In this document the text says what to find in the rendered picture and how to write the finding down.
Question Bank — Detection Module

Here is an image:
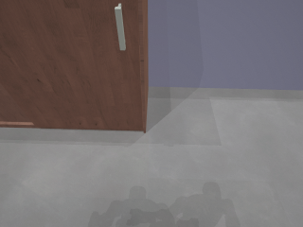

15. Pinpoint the handle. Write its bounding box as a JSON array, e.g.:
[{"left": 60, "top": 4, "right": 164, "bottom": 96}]
[{"left": 115, "top": 3, "right": 126, "bottom": 51}]

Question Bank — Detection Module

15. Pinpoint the wardrobe door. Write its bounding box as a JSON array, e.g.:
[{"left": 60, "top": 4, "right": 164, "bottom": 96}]
[
  {"left": 0, "top": 0, "right": 143, "bottom": 130},
  {"left": 0, "top": 83, "right": 31, "bottom": 122}
]

